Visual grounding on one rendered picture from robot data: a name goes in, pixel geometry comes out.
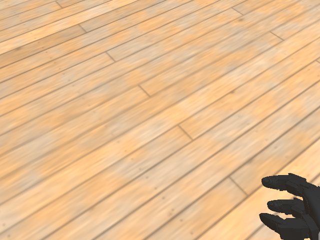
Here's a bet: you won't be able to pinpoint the right robot hand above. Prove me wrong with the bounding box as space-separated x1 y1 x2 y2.
259 173 320 240

